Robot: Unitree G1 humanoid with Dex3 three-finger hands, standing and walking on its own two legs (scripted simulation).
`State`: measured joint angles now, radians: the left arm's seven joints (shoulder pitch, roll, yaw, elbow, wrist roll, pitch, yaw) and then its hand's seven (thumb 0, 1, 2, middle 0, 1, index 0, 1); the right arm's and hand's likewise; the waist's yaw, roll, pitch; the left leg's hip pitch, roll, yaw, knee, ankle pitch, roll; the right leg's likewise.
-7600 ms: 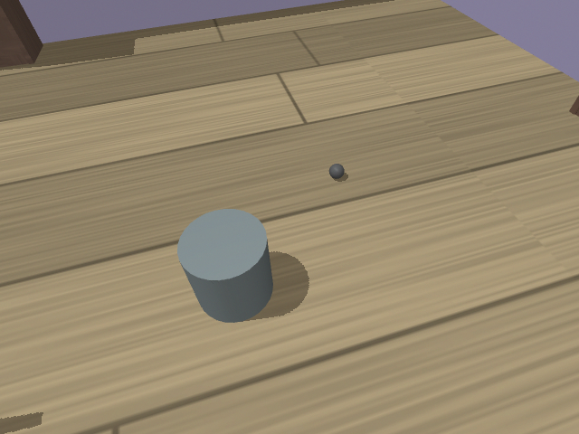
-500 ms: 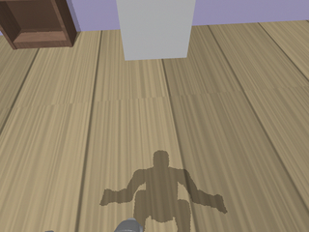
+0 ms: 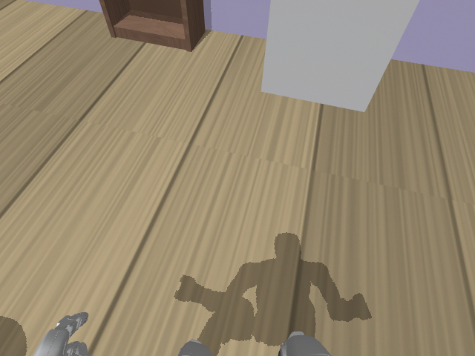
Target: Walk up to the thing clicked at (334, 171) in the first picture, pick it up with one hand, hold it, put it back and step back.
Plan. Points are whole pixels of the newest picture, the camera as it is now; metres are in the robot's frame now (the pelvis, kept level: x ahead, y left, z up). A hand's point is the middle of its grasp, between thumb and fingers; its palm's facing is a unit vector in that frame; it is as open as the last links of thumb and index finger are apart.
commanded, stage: walk up
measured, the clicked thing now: out of the picture +0.74 +1.27 -0.70
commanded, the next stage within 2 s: none
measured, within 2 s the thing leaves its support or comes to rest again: neither
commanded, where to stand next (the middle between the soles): +0.07 +0.01 m, yaw +52 degrees
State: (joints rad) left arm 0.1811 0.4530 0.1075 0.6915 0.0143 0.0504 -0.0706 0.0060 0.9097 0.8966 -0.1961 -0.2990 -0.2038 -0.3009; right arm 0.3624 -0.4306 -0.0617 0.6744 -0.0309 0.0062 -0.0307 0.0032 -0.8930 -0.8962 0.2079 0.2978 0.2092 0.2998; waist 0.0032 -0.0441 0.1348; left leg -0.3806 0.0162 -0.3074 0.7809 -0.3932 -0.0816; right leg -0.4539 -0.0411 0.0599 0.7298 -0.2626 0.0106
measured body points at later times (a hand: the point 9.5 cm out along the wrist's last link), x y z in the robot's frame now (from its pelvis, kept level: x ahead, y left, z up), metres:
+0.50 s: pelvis +0.00 -0.05 -0.01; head +0.04 -0.02 +0.44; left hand -0.06 +0.31 -0.10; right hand +0.25 -0.30 -0.09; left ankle -0.01 +0.08 -0.70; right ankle +0.08 -0.17 -0.70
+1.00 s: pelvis +0.00 -0.05 +0.02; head +0.04 -0.05 +0.47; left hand -0.18 +0.23 -0.06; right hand +0.29 -0.22 -0.10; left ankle -0.07 +0.08 -0.64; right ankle +0.08 -0.14 -0.70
